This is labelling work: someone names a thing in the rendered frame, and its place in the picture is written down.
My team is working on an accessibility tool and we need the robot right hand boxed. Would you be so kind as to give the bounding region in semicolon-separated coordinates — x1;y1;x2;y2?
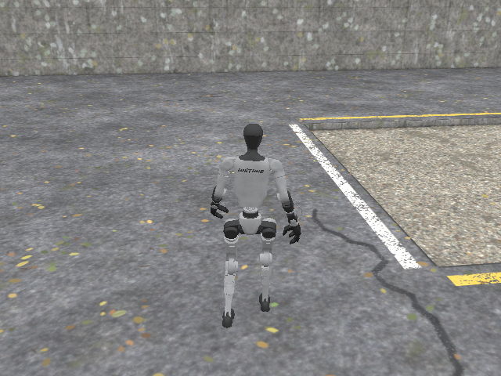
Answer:
283;223;301;244

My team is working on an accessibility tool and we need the right robot shin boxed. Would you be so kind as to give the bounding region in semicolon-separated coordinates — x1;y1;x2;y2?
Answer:
261;253;272;301

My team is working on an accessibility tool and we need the robot right forearm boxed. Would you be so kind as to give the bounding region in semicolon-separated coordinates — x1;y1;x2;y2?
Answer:
282;191;299;226

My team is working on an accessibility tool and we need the left robot foot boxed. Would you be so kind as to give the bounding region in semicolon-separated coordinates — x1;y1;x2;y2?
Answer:
222;309;235;328

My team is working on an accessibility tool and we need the right robot upper arm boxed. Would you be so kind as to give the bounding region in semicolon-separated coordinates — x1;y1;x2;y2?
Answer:
269;158;290;203

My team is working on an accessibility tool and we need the robot left hand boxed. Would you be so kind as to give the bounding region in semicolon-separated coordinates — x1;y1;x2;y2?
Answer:
211;205;229;219

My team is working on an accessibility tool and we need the robot left forearm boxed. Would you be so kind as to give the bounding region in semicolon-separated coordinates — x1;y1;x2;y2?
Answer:
211;187;222;209

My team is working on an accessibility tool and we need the left robot upper arm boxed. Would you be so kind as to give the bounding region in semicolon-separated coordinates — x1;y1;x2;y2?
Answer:
214;157;236;198

